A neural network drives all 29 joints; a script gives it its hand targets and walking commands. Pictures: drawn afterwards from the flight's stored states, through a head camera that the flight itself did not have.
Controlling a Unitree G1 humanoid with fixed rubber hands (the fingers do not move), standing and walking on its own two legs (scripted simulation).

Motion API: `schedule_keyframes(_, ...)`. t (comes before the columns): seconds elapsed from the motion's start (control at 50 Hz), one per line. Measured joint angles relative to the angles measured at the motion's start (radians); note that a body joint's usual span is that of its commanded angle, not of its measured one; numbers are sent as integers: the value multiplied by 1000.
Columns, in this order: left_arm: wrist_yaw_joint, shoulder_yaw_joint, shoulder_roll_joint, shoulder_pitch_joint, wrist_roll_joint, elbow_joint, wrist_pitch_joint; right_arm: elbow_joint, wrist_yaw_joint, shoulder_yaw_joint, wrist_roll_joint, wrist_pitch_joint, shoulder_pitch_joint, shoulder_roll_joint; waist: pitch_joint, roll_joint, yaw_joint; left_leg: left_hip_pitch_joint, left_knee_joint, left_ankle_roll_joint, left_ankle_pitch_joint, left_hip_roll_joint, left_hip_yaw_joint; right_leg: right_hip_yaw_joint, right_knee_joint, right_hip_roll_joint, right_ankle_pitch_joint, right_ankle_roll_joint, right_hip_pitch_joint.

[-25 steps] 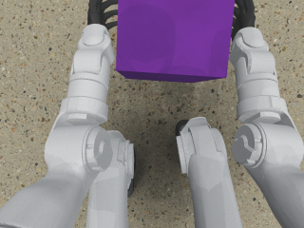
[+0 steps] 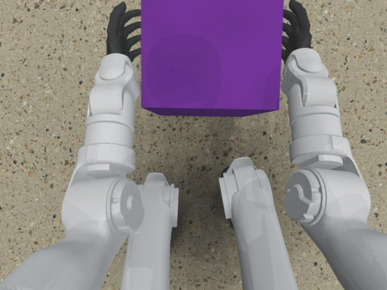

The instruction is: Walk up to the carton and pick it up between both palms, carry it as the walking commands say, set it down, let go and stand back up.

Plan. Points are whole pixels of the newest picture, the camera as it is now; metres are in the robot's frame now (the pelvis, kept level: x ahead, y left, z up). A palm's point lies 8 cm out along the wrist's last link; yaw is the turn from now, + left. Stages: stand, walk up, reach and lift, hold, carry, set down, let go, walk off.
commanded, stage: reach and lift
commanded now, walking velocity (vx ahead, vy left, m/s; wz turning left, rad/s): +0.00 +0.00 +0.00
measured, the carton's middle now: (205, 63) +0.52 -0.07 -0.17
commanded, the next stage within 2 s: none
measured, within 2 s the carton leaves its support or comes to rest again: neither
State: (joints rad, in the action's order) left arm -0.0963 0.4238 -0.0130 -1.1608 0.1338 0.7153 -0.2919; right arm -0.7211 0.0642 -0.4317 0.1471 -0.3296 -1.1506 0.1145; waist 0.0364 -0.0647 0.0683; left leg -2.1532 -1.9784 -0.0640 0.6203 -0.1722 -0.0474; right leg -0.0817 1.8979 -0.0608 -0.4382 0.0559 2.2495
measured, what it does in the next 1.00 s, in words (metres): rises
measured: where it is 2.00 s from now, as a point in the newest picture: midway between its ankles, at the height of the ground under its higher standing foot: (199, 222)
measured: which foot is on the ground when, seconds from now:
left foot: down 0.00-1.00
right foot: down 0.00-1.00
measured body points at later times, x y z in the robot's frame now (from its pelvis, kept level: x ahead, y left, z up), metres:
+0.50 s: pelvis +0.00 +0.00 +0.06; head +0.27 -0.04 +0.42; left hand +0.52 +0.07 -0.01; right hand +0.48 -0.23 -0.02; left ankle +0.09 +0.12 -0.40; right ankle +0.13 -0.13 -0.40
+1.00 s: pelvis +0.02 +0.00 +0.13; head +0.24 -0.04 +0.52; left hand +0.51 +0.07 +0.07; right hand +0.46 -0.23 +0.06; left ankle +0.09 +0.12 -0.40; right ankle +0.13 -0.13 -0.40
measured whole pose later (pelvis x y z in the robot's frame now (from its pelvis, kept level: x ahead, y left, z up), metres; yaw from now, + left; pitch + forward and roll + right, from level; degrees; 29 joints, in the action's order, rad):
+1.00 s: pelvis +0.02 +0.00 +0.13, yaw -2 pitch +41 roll +2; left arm -0.05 0.45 0.08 -0.88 0.20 0.69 -0.28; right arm -0.66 0.05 -0.45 0.21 -0.34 -0.87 0.00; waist 0.23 -0.05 0.07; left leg -1.71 -1.55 -0.05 0.56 -0.15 -0.09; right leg -0.12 1.50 -0.10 -0.40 0.05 1.80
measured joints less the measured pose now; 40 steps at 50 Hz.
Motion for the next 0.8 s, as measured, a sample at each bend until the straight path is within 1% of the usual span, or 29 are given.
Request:
schedule_keyframes(0.16, 1, 25, 38, 33, 44, 10, -12, -2, -27, -38, 31, -11, 48, -14, 58, -3, 17, 55, 86, 11, -29, 0, 0, -14, -85, -5, 19, 10, -63)
schedule_keyframes(0.32, 13, 53, 55, 40, 83, 18, -17, 11, -34, -50, 56, -30, 67, -25, 91, 2, 8, 106, 145, 14, -43, 8, 2, -27, -141, -21, 35, 13, -112)
schedule_keyframes(0.48, 33, 59, 64, 101, 80, -11, -16, 44, -30, -45, 67, -42, 110, -57, 121, 14, -5, 171, 206, 7, -45, 11, -11, -26, -197, -29, 36, 4, -172)
schedule_keyframes(0.64, 40, 49, 69, 171, 71, -24, -5, 54, -18, -33, 71, -37, 160, -87, 151, 21, -3, 243, 274, 3, -48, 13, -27, -22, -259, -32, 34, -5, -243)
schedule_keyframes(0.8, 42, 31, 75, 222, 63, -35, 5, 68, -13, -20, 63, -25, 212, -102, 175, 21, 0, 322, 336, 7, -50, 17, -35, -27, -318, -37, 32, -6, -322)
